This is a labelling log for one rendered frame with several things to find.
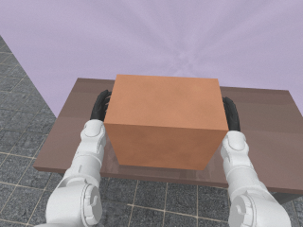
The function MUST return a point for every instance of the carton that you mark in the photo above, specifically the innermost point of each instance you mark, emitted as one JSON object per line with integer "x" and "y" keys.
{"x": 169, "y": 122}

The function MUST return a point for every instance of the robot left upper arm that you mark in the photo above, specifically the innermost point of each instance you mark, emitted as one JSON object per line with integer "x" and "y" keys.
{"x": 74, "y": 206}

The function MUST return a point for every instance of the right robot forearm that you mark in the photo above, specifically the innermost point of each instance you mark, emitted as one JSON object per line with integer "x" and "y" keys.
{"x": 239, "y": 171}

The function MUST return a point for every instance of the left robot forearm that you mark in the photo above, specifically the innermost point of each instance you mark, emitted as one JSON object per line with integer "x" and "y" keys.
{"x": 88, "y": 158}

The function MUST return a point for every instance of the robot right hand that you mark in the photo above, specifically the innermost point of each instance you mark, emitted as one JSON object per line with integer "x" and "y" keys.
{"x": 231, "y": 114}

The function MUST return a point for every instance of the robot left hand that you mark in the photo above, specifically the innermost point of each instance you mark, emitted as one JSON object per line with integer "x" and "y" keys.
{"x": 98, "y": 112}

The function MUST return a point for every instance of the table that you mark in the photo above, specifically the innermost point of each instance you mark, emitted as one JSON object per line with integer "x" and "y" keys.
{"x": 269, "y": 119}

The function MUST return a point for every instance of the robot right upper arm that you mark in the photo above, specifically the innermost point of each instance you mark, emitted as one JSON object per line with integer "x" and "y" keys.
{"x": 250, "y": 211}

